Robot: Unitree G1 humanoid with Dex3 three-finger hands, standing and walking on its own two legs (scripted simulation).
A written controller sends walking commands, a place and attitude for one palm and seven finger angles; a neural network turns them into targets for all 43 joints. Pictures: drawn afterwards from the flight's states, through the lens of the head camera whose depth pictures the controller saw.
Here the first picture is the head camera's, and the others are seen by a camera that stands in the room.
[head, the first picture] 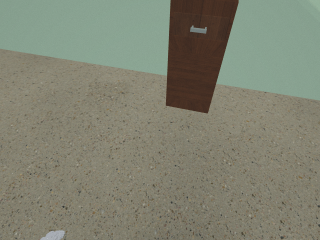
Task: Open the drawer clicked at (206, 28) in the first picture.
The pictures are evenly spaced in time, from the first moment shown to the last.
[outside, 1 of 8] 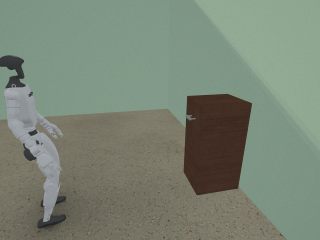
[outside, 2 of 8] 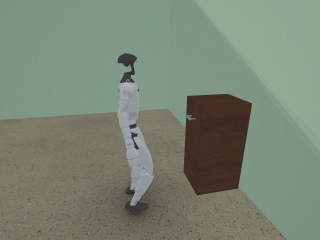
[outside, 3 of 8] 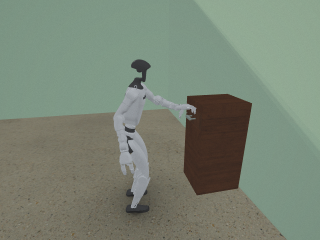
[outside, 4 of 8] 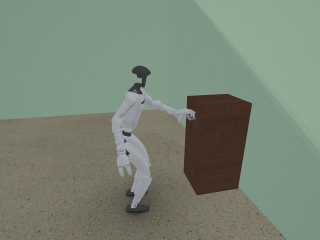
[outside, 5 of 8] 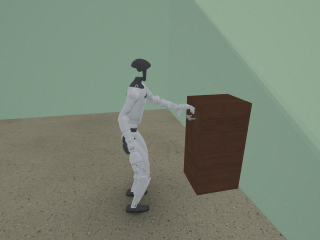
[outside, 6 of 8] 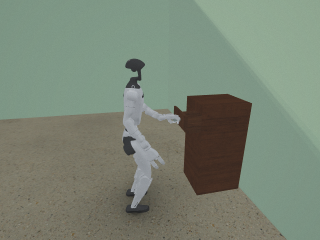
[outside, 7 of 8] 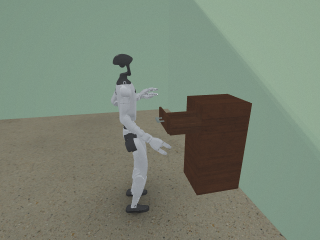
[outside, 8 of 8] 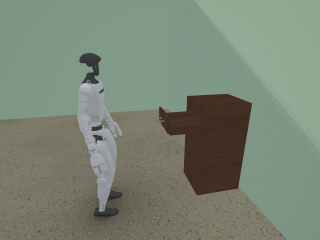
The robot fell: no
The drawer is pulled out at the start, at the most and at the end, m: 0.00 0.30 0.29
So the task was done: yes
